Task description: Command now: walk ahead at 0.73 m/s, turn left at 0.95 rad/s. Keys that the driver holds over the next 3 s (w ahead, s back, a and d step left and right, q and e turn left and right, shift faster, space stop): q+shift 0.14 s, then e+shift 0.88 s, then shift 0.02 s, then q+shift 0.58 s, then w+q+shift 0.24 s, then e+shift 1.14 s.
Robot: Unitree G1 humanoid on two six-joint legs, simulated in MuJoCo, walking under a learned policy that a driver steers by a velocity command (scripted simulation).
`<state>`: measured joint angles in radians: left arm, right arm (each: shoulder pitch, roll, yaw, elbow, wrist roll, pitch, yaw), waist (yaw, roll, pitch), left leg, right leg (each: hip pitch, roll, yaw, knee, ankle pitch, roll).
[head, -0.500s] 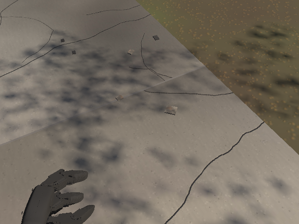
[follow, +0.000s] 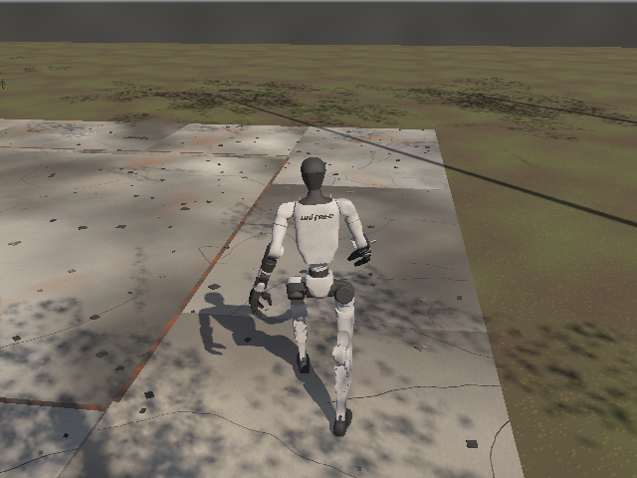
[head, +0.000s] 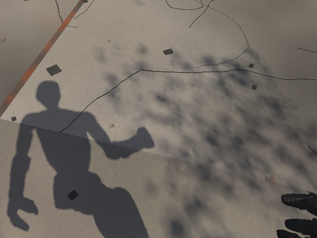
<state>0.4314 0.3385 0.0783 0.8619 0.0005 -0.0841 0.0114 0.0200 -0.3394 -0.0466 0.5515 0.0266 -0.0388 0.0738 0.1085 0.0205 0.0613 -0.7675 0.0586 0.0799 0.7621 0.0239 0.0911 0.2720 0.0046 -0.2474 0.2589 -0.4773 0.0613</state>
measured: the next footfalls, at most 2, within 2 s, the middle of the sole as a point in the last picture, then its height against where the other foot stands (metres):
left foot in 0.04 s outside the picture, level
right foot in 0.52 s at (202, 236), level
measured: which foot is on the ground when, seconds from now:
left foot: up 0.00-0.02, down 0.04-0.54, up 0.56-0.98, down 1.00-1.00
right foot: down 0.00-0.04, up 0.06-0.50, down 0.52-1.00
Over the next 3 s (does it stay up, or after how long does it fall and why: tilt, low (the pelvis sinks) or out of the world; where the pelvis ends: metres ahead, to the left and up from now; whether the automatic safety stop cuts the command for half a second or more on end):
stays up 0.84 0.26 0.04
